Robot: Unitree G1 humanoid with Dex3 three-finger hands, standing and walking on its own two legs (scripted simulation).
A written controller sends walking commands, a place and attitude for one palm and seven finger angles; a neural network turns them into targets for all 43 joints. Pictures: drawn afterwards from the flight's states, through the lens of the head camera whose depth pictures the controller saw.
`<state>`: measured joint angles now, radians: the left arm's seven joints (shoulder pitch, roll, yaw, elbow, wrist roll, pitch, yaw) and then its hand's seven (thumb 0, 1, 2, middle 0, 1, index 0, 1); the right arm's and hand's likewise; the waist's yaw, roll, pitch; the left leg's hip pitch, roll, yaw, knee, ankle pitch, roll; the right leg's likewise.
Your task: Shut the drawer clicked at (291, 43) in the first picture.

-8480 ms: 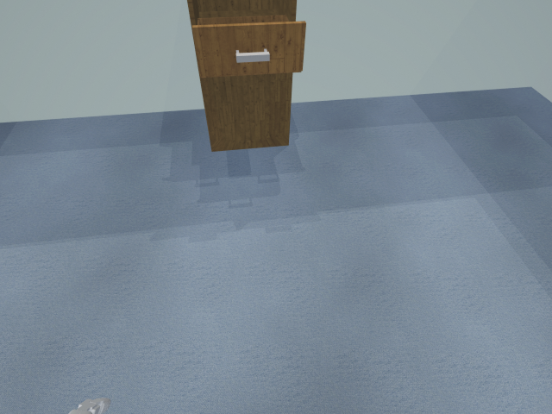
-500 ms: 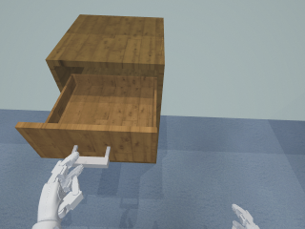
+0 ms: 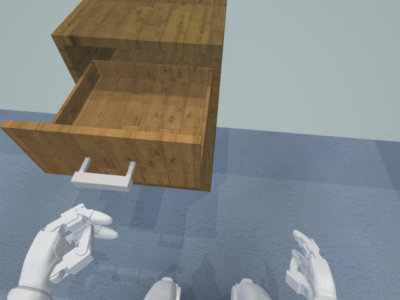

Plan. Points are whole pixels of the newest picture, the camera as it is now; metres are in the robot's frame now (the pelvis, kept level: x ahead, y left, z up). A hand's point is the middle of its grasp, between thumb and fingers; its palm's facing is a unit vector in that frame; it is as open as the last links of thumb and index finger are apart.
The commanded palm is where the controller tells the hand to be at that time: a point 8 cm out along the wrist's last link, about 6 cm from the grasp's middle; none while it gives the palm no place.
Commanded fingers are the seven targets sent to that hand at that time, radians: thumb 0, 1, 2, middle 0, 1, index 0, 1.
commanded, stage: raise the hand and make a fist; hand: left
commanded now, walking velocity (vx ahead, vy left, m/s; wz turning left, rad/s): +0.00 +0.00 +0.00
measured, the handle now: (106, 172) +0.37 +0.24 +0.01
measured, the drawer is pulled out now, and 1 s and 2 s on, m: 0.30 0.30 0.30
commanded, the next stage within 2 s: bring the fist close to the handle in 1.16 s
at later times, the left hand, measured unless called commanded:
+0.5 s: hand (71, 252) +0.19 +0.21 +0.09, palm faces -0.03 -1.00 -0.04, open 3.1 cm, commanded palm +0.15 +0.26 +0.10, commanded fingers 0.00 0.90 0.90 -1.40 -1.60 -1.40 -1.60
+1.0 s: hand (67, 249) +0.18 +0.21 +0.10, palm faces -0.01 -1.00 -0.06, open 3.3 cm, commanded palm +0.14 +0.27 +0.11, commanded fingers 0.00 0.90 0.90 -1.40 -1.60 -1.40 -1.60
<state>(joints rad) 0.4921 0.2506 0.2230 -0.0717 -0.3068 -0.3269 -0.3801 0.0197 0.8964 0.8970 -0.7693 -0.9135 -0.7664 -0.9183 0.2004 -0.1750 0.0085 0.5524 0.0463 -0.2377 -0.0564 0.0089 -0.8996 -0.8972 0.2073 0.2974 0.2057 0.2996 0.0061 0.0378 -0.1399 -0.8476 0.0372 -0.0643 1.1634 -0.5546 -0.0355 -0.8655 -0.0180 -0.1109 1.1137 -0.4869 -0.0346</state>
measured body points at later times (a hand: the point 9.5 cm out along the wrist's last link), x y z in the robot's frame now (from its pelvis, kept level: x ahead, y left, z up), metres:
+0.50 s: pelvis +0.01 +0.03 +0.02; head +0.05 +0.04 +0.47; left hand +0.18 +0.26 +0.09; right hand +0.22 -0.20 -0.02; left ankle +0.01 +0.14 -0.65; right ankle +0.04 -0.10 -0.65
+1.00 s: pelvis +0.03 +0.03 +0.02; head +0.05 +0.04 +0.47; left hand +0.18 +0.26 +0.11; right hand +0.21 -0.20 -0.03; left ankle +0.01 +0.14 -0.65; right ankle +0.04 -0.10 -0.65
